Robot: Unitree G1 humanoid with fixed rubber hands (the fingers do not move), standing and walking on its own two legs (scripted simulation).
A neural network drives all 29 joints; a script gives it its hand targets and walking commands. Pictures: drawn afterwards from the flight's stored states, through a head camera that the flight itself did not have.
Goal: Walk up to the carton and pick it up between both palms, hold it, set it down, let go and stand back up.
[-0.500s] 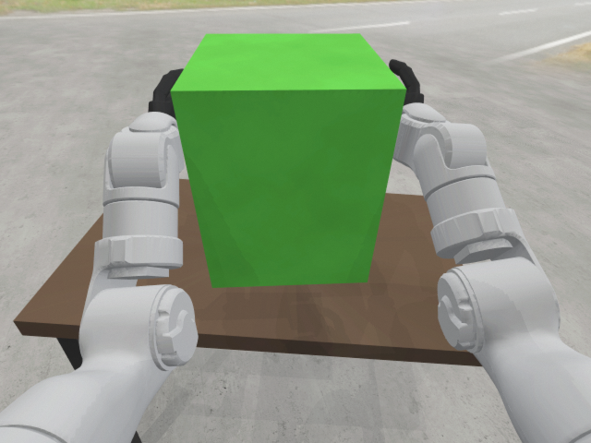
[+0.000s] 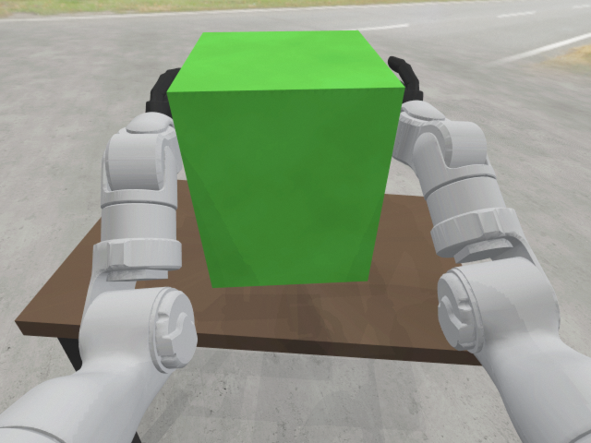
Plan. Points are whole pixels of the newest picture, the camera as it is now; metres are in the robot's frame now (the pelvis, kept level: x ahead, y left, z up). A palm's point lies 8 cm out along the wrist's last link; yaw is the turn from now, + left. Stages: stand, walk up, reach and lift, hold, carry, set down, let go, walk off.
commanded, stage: hold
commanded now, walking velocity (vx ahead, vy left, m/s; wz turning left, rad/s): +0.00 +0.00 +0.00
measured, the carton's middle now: (286, 157) +0.37 +0.01 +0.27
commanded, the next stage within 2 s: none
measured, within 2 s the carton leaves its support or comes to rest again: neither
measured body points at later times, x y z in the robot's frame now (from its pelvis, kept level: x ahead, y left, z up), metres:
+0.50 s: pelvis +0.01 +0.00 +0.00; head -0.08 +0.01 +0.44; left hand +0.39 +0.16 +0.30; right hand +0.40 -0.13 +0.32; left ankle +0.01 +0.15 -0.75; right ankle +0.00 -0.14 -0.75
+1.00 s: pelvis +0.00 +0.00 +0.00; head -0.09 +0.02 +0.44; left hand +0.38 +0.16 +0.30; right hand +0.39 -0.13 +0.32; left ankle +0.01 +0.15 -0.75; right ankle +0.00 -0.14 -0.75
